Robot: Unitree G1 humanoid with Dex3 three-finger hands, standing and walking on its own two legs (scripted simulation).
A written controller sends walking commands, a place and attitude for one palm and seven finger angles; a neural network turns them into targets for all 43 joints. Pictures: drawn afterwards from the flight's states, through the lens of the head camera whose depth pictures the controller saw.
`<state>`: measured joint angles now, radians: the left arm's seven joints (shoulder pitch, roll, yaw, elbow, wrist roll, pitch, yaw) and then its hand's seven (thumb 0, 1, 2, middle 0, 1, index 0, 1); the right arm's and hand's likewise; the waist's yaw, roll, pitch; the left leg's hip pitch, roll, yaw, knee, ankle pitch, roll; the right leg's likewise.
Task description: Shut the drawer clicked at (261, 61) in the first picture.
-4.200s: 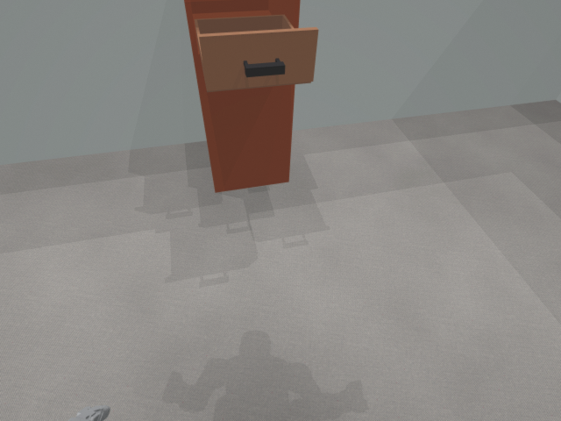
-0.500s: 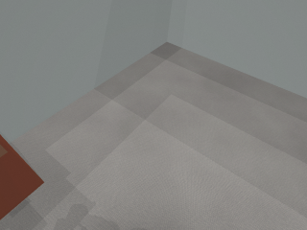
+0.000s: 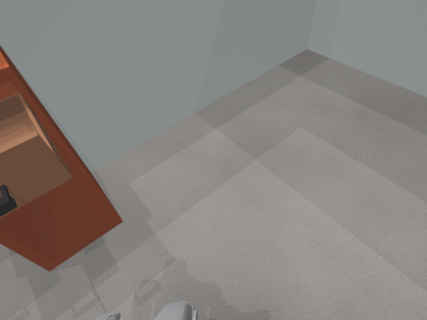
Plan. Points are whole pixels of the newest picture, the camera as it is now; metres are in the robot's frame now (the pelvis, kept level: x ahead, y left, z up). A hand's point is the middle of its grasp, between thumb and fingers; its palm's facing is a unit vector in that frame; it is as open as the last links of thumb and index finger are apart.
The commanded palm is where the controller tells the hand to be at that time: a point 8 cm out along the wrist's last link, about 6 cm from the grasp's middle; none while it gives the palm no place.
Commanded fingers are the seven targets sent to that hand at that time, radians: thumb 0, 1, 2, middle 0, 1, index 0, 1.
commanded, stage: turn to face it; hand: left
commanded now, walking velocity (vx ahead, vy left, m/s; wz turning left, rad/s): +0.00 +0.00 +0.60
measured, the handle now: out of the picture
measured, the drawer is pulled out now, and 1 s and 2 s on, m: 0.28 0.28 0.28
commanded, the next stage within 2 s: take the last steps up to it in 1.00 s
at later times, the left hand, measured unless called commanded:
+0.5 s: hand out of the picture -0.03 +0.27 -0.17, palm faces +0.34 -0.90 -0.28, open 7.4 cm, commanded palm none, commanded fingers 0.00 0.90 0.90 -0.20 -0.30 -0.20 -0.30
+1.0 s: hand out of the picture -0.07 +0.19 -0.15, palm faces +0.55 -0.79 -0.25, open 7.4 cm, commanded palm none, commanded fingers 0.00 0.90 0.90 -0.20 -0.30 -0.20 -0.30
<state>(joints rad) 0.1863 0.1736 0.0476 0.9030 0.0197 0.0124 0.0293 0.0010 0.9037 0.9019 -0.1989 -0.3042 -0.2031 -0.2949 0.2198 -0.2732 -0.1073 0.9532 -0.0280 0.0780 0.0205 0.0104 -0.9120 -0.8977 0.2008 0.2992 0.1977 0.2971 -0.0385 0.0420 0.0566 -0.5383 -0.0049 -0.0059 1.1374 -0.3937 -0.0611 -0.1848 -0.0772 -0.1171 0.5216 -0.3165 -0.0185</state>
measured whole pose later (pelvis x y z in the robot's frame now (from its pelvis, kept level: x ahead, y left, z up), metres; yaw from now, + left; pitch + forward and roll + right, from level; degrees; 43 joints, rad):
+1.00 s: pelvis -0.02 -0.01 +0.00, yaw +33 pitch -2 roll +2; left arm 0.24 0.17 0.03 0.90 0.03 0.01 0.02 0.00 0.90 0.90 -0.20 -0.30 -0.21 -0.30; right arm 0.20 -0.25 -0.08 0.97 -0.02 0.09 0.02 0.01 -0.91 -0.90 0.20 0.30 0.20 0.30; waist 0.00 0.01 0.07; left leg -0.41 0.03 0.01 0.98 -0.42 -0.06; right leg -0.20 -0.11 -0.19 0.51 -0.27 -0.01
